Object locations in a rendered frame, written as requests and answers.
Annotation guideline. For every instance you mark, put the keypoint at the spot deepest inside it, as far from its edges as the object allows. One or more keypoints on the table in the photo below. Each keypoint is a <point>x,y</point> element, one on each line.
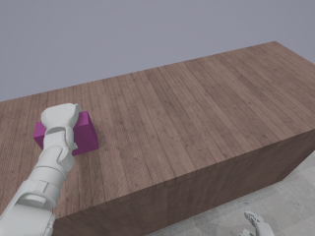
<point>173,141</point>

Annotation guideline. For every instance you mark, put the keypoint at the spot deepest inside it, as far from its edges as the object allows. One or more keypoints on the robot left upper arm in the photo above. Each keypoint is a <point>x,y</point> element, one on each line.
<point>27,221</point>

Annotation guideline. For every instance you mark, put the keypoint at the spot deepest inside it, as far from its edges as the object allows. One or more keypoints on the sponge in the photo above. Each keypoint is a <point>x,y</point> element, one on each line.
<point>85,135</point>

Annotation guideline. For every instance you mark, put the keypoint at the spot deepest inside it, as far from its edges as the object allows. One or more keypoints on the robot right hand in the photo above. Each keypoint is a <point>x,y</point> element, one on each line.
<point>261,228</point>

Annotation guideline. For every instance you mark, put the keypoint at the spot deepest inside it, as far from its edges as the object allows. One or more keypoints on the robot left hand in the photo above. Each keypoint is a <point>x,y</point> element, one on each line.
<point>65,114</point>

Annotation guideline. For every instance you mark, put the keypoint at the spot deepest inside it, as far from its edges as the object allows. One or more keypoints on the robot left forearm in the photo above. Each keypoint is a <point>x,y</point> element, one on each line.
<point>42,188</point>

